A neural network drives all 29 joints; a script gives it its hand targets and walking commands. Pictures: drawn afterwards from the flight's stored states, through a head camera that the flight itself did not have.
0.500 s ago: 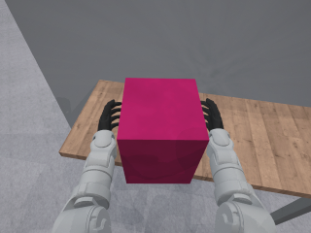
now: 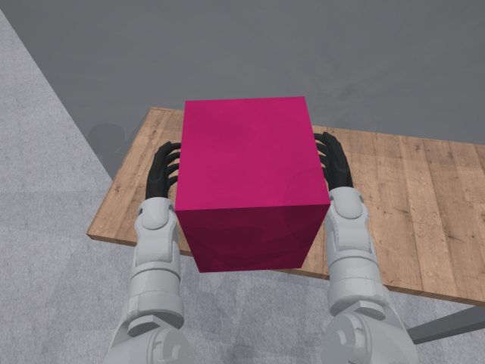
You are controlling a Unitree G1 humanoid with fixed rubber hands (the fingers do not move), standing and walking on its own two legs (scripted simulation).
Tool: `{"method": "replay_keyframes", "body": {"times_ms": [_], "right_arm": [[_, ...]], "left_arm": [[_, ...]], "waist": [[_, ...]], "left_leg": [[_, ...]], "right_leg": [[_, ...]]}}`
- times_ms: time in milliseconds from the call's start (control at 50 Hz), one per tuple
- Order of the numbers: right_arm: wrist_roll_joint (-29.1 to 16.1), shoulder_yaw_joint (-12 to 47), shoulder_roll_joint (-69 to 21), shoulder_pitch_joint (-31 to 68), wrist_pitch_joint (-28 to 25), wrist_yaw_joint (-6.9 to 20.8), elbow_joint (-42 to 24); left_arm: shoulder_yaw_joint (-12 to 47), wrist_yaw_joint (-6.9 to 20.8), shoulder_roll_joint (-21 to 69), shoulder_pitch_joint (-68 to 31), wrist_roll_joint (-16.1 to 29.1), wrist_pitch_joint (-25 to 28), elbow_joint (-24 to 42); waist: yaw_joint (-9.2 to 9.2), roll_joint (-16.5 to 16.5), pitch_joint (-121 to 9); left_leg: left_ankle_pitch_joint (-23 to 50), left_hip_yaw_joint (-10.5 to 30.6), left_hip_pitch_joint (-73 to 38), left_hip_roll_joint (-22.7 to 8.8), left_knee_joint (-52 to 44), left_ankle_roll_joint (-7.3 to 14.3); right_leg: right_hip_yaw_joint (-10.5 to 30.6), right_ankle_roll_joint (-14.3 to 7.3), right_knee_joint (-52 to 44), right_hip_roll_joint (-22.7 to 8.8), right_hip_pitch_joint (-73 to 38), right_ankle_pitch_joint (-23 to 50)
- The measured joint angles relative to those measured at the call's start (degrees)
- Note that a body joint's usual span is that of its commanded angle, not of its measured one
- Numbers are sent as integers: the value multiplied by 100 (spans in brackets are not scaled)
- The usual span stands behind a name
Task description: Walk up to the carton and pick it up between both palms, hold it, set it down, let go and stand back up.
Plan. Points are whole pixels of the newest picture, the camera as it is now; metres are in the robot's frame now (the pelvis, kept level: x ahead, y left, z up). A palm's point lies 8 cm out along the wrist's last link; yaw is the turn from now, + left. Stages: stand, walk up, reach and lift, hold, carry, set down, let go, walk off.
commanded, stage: set down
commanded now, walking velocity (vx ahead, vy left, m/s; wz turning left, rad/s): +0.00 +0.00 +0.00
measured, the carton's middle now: (247, 191) +0.43 +0.00 +0.00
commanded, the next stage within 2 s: none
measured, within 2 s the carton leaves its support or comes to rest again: rests again in 1.28 s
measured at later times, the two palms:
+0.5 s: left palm (160, 190) +0.40 +0.14 +0.06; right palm (337, 178) +0.42 -0.15 +0.06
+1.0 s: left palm (161, 183) +0.41 +0.14 +0.06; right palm (338, 170) +0.43 -0.16 +0.06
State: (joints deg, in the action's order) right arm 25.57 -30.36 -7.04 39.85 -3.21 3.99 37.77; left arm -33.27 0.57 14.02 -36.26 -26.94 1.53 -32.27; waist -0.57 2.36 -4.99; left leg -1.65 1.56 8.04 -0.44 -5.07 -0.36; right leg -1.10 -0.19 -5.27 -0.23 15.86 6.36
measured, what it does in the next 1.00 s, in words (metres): stands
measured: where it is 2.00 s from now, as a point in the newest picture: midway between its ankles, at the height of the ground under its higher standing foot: outside the picture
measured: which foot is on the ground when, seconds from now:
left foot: down 0.00-1.00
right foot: down 0.00-1.00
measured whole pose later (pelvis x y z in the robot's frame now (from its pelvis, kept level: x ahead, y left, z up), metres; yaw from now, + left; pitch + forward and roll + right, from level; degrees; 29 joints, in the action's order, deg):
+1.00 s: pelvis -0.01 -0.01 -0.01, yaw +1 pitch +23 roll +1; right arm 30.2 -35.2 -4.3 48.2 0.0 4.7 48.3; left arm -36.6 -0.8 9.4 -43.5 -25.8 0.6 -44.4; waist -0.8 2.8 -15.5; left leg -0.1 2.6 19.3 -0.4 -4.0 -1.3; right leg -2.2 -0.7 -5.1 -0.4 26.2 8.0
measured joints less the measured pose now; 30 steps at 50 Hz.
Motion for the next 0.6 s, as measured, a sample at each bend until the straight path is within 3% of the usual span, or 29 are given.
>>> {"method": "replay_keyframes", "body": {"times_ms": [400, 600], "right_arm": [[329, -505, 99, 303, -240, 133, 568], [485, -702, 197, 588, -80, 127, 902]], "left_arm": [[-277, -136, 72, -224, -239, 94, -368], [-436, -198, -32, -485, -208, 40, -761]], "waist": [[2, -37, -448], [-30, -3, -760]], "left_leg": [[77, -17, 445, 92, 27, 30], [94, 34, 801, 86, 116, -4]], "right_leg": [[28, 26, 8, -89, 438, 85], [-25, 11, 11, -89, 734, 133]]}}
